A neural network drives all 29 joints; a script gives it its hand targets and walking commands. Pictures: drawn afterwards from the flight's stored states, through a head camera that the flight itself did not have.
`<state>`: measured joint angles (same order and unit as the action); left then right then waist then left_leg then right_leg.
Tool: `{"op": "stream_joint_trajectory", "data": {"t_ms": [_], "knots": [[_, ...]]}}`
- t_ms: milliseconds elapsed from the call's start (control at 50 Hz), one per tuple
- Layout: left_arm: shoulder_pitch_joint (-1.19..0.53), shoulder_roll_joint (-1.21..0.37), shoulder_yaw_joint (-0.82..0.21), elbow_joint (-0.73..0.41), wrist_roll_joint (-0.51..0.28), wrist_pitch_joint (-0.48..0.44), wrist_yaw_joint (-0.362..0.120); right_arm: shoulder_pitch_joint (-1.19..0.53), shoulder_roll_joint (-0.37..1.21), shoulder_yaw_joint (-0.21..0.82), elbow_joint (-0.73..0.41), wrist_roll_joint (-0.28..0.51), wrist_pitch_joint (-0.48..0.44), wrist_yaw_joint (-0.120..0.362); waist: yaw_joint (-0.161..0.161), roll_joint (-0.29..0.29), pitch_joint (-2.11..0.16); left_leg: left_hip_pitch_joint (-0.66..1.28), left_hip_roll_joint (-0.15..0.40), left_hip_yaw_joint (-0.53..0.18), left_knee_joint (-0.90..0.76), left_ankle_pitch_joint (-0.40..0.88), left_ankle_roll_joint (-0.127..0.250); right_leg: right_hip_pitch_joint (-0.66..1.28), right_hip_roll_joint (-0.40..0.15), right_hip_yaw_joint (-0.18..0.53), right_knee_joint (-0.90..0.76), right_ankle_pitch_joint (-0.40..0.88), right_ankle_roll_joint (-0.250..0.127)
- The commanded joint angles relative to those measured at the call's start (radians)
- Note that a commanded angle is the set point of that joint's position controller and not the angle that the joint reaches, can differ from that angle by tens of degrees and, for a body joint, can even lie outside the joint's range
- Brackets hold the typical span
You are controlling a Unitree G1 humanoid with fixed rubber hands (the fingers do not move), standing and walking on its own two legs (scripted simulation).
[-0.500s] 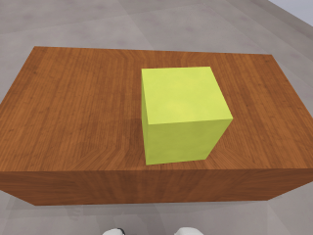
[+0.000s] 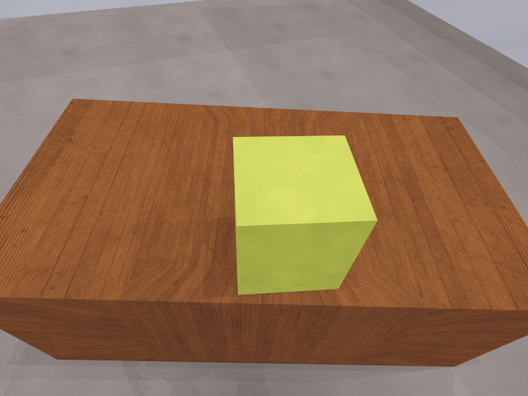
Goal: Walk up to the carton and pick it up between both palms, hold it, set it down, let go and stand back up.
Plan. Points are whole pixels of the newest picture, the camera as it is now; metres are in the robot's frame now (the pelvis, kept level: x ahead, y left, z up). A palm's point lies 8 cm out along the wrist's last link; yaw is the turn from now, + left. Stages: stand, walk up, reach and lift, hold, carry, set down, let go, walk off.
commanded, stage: walk up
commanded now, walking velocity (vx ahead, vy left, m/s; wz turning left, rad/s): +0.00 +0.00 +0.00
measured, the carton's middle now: (289, 218) +0.47 -0.05 -0.08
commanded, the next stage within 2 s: stand in 0.26 s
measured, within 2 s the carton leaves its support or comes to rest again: neither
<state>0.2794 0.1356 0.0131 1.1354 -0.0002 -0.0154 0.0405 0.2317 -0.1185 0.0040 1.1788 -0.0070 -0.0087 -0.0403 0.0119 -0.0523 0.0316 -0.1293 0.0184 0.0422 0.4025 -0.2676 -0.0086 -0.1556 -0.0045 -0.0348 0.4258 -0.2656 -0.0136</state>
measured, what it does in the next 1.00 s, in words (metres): shifts its weight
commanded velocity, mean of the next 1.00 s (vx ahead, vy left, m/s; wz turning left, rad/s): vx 0.00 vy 0.00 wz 0.00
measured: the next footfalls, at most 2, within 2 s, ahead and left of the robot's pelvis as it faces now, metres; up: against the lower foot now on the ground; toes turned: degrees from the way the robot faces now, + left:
none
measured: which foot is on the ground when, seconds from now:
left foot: down 0.00-1.00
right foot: down 0.00-1.00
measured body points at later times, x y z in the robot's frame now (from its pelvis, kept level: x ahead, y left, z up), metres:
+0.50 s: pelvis +0.00 +0.00 +0.00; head +0.03 +0.00 +0.45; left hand -0.02 +0.20 -0.17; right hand -0.03 -0.20 -0.16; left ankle -0.03 +0.12 -0.74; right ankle -0.02 -0.11 -0.74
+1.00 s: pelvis -0.05 -0.02 -0.02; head +0.01 +0.01 +0.42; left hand +0.07 +0.18 -0.14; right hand +0.10 -0.23 -0.14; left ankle -0.03 +0.12 -0.74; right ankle -0.02 -0.11 -0.74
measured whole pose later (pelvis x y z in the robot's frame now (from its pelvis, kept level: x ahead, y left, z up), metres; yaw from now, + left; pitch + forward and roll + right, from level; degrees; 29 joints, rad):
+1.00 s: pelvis -0.05 -0.02 -0.02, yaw +0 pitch +1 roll +0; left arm 0.19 0.10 0.05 0.26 0.08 0.79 -0.06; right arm 0.11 -0.16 0.05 0.56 0.16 0.35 -0.01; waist 0.00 -0.05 0.12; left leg -0.37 0.07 0.03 0.67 -0.32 -0.03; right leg -0.37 0.03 -0.05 0.65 -0.30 -0.04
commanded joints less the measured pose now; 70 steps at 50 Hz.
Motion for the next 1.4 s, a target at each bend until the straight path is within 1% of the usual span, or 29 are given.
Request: {"op": "stream_joint_trajectory", "data": {"t_ms": [0,100,200,300,440,460,480,520,540,560,600,620,640,660,720,760,780,860,900,940,980,1020,1120,1160,1200,1240,1280,1300,1380], "knots": [[0.085,0.054,0.004,0.004,0.007,-0.009,0.001,0.087,-0.082,-0.010,-0.002,0.005,-0.006,-0.006,-0.017,0.103,0.034,0.019,0.095,-0.074,-0.077,0.297,0.030,0.003,-0.095,0.091,-0.086,0.276,-0.027],[0.080,0.049,0.001,0.021,0.010,-0.005,0.001,0.092,-0.091,-0.007,0.001,0.004,-0.003,-0.004,-0.021,0.026,0.085,-0.017,0.093,-0.073,-0.085,0.203,0.032,-0.008,-0.091,0.097,-0.106,0.222,-0.022],[0.079,0.047,0.003,0.031,0.008,-0.005,0.004,0.101,-0.089,-0.003,0.009,0.004,-0.007,-0.003,-0.021,-0.005,0.075,-0.028,0.091,-0.069,-0.083,0.197,0.030,0.019,-0.092,0.096,-0.105,0.237,-0.021],[0.087,0.051,0.001,0.027,0.006,-0.007,0.006,0.110,-0.079,-0.004,0.015,-0.002,-0.010,-0.004,-0.018,0.043,0.056,-0.025,0.089,-0.064,-0.077,0.220,0.028,0.033,-0.096,0.100,-0.094,0.259,-0.018],[0.091,0.053,0.001,0.030,0.004,-0.008,0.006,0.128,-0.066,-0.004,0.024,-0.003,-0.009,-0.006,-0.021,0.060,0.047,-0.019,0.088,-0.057,-0.066,0.232,0.026,0.034,-0.098,0.102,-0.091,0.286,-0.021],[-0.882,0.271,0.055,-0.352,-0.068,0.187,-0.049,-0.945,-0.169,-0.123,-0.368,-0.070,0.007,0.043,-0.033,-0.025,-0.128,-0.398,0.025,-0.030,0.139,0.035,-0.006,-0.211,-0.030,0.014,0.153,-0.013,-0.008],[-0.745,0.273,0.029,-0.358,-0.091,0.336,-0.028,-0.742,-0.178,-0.158,-0.352,-0.083,0.116,0.070,-0.071,-0.047,-0.045,-0.494,0.018,0.011,0.184,-0.146,-0.001,-0.165,-0.050,0.012,0.207,-0.137,-0.007],[-0.647,0.210,0.008,-0.413,-0.137,0.520,-0.007,-0.626,-0.146,-0.141,-0.455,-0.058,0.266,0.106,-0.026,-0.037,-0.192,-0.512,0.012,0.036,0.188,-0.137,-0.011,-0.045,-0.065,0.051,0.236,-0.051,-0.007],[-0.613,0.208,0.016,-0.491,-0.153,0.590,-0.003,-0.536,-0.142,-0.124,-0.504,-0.020,0.320,0.115,0.003,-0.009,-0.298,-0.495,0.017,0.034,0.234,-0.062,-0.021,-0.034,-0.078,0.084,0.271,0.075,-0.005],[-0.580,0.204,0.031,-0.576,-0.156,0.646,-0.001,-0.437,-0.139,-0.100,-0.534,0.031,0.355,0.122,0.004,0.034,-0.410,-0.454,0.021,0.032,0.299,0.051,-0.034,-0.020,-0.079,0.091,0.326,0.246,-0.002],[-0.488,0.161,0.051,-0.692,-0.120,0.711,-0.024,-0.321,-0.136,0.007,-0.520,0.154,0.393,0.124,-0.023,0.091,-0.555,-0.323,0.018,0.011,0.408,0.392,-0.076,-0.063,-0.047,0.039,0.423,0.600,0.003],[-0.425,0.130,0.065,-0.716,-0.088,0.735,-0.046,-0.276,-0.147,0.052,-0.493,0.208,0.406,0.118,-0.035,0.126,-0.570,-0.229,0.021,-0.006,0.443,0.583,-0.092,-0.133,-0.028,0.014,0.435,0.695,0.001],[-0.352,0.098,0.079,-0.729,-0.054,0.758,-0.075,-0.235,-0.168,0.092,-0.463,0.257,0.416,0.109,-0.045,0.151,-0.567,-0.122,0.026,-0.020,0.458,0.712,-0.102,-0.198,-0.009,-0.004,0.418,0.710,-0.006],[-0.277,0.075,0.090,-0.739,-0.021,0.786,-0.108,-0.205,-0.191,0.120,-0.438,0.297,0.428,0.096,-0.054,0.158,-0.538,-0.044,0.029,-0.029,0.450,0.752,-0.106,-0.222,0.004,-0.010,0.366,0.688,-0.011],[-0.054,0.042,0.107,-0.816,0.058,0.881,-0.182,-0.146,-0.264,0.153,-0.441,0.361,0.434,0.036,-0.059,0.116,-0.383,0.008,0.011,-0.019,0.333,0.618,-0.111,-0.105,0.038,-0.027,0.194,0.661,-0.020],[0.031,0.055,0.108,-0.907,0.095,0.929,-0.192,-0.133,-0.299,0.129,-0.473,0.359,0.410,-0.001,-0.058,0.075,-0.238,-0.002,-0.001,-0.009,0.250,0.482,-0.101,-0.087,0.051,-0.040,0.122,0.570,-0.012],[0.041,0.067,0.103,-0.948,0.109,0.941,-0.183,-0.137,-0.311,0.106,-0.490,0.345,0.396,-0.011,-0.057,0.066,-0.156,-0.003,-0.003,-0.004,0.212,0.410,-0.092,-0.123,0.054,-0.049,0.092,0.468,-0.012],[-0.133,0.149,0.112,-1.043,0.133,0.869,-0.114,-0.237,-0.233,0.017,-0.665,0.217,0.361,-0.004,-0.025,0.047,0.078,-0.125,-0.003,0.038,0.141,0.032,-0.041,-0.261,0.034,-0.039,0.005,-0.029,-0.009],[-0.269,0.178,0.119,-1.055,0.119,0.782,-0.077,-0.292,-0.153,-0.012,-0.767,0.148,0.333,0.026,-0.003,0.049,0.076,-0.221,0.008,0.055,0.150,-0.116,-0.014,-0.296,0.001,-0.003,0.021,-0.191,-0.006],[-0.372,0.186,0.112,-1.072,0.082,0.684,-0.041,-0.310,-0.107,-0.037,-0.844,0.102,0.290,0.061,0.006,0.081,-0.034,-0.284,0.032,0.056,0.184,-0.165,0.003,-0.310,-0.024,0.027,0.085,-0.213,-0.003],[-0.437,0.184,0.088,-1.097,0.032,0.598,-0.010,-0.312,-0.093,-0.057,-0.904,0.081,0.247,0.090,0.004,0.122,-0.212,-0.321,0.060,0.047,0.226,-0.161,0.015,-0.289,-0.033,0.042,0.175,-0.136,0.002],[-0.419,0.172,0.052,-1.084,-0.030,0.535,0.006,-0.272,-0.099,-0.056,-0.936,0.084,0.216,0.103,-0.008,0.126,-0.383,-0.322,0.076,0.034,0.267,-0.096,0.019,-0.256,-0.037,0.050,0.241,-0.018,0.009],[-0.126,0.151,0.015,-1.040,-0.123,0.459,-0.015,-0.030,-0.129,-0.012,-0.937,0.116,0.152,0.067,-0.014,0.057,-0.569,-0.185,0.050,0.026,0.313,0.270,-0.005,-0.129,-0.003,0.012,0.271,0.346,0.042],[-0.010,0.141,0.020,-1.008,-0.130,0.458,-0.027,0.042,-0.153,0.006,-0.900,0.133,0.129,0.051,-0.009,0.036,-0.504,-0.133,0.031,0.025,0.281,0.349,-0.021,-0.099,0.012,0.001,0.226,0.395,0.049],[0.039,0.137,0.029,-0.977,-0.122,0.470,-0.032,0.059,-0.176,0.009,-0.858,0.139,0.109,0.043,-0.002,0.022,-0.382,-0.103,0.014,0.027,0.222,0.338,-0.029,-0.095,0.023,-0.008,0.160,0.342,0.045],[0.019,0.138,0.036,-0.935,-0.108,0.486,-0.028,0.034,-0.178,-0.001,-0.810,0.128,0.103,0.038,0.003,0.007,-0.217,-0.117,0.000,0.031,0.153,0.237,-0.021,-0.116,0.021,-0.002,0.089,0.203,0.039],[-0.058,0.150,0.039,-0.874,-0.086,0.491,-0.024,-0.023,-0.148,-0.018,-0.781,0.097,0.110,0.039,0.005,-0.032,-0.031,-0.142,-0.009,0.042,0.101,0.023,0.002,-0.194,-0.008,0.034,-0.007,-0.088,0.030],[-0.100,0.160,0.044,-0.867,-0.069,0.486,-0.020,-0.049,-0.125,-0.021,-0.786,0.087,0.112,0.040,0.012,-0.045,0.026,-0.158,-0.016,0.050,0.102,-0.025,0.012,-0.213,-0.029,0.063,-0.036,-0.184,0.023],[-0.250,0.178,0.073,-0.878,-0.030,0.434,-0.005,-0.130,-0.052,-0.016,-0.850,0.075,0.101,0.056,0.022,-0.050,0.031,-0.123,-0.037,0.053,0.144,-0.049,0.016,-0.273,-0.103,0.158,-0.109,-0.359,0.002]]}}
